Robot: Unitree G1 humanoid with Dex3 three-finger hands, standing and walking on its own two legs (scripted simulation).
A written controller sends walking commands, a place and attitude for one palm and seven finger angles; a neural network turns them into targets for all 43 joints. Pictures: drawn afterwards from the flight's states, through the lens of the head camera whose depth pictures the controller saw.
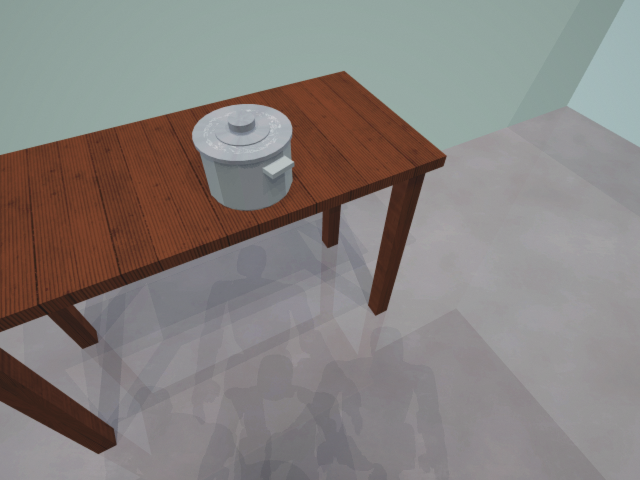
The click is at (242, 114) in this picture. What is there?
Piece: lid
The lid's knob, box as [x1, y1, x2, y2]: [227, 111, 254, 132]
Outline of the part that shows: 228,116 228,125 229,128 233,131 243,132 250,130 254,126 253,115 249,112 238,111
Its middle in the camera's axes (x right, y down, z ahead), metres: -0.15 -0.21 +0.70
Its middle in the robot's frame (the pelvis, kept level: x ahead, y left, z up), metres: +0.68 +0.19 +0.08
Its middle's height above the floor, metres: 0.85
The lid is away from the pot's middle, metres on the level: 0.00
